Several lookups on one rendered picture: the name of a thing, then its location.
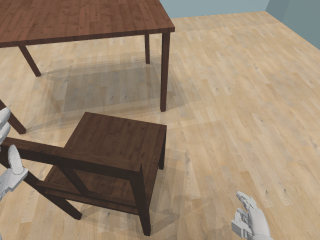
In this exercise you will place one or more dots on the chair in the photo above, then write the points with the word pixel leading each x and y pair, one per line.
pixel 109 162

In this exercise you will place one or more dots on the table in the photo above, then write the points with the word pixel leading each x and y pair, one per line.
pixel 35 22

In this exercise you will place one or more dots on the robot left hand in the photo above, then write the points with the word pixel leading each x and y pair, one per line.
pixel 14 175

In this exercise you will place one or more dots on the robot right hand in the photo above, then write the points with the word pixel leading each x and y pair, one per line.
pixel 253 223

